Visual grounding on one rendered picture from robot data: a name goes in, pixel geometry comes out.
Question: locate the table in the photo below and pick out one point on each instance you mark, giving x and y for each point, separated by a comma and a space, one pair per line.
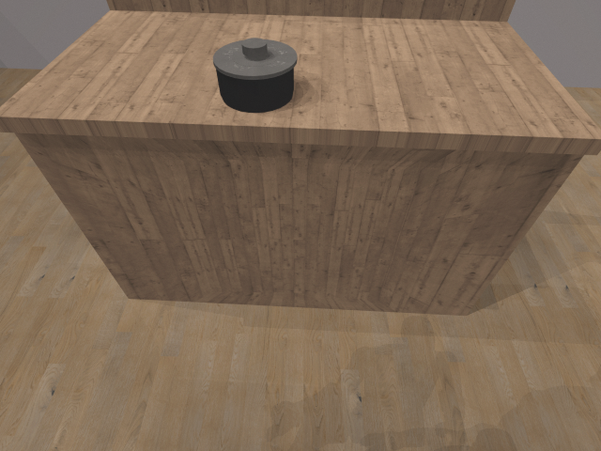
423, 140

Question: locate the lid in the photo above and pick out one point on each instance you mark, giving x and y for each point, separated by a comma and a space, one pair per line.
279, 59

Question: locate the pot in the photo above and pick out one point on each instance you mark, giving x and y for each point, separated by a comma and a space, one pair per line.
256, 96

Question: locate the knob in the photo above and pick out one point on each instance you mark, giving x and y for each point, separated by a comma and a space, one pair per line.
254, 47

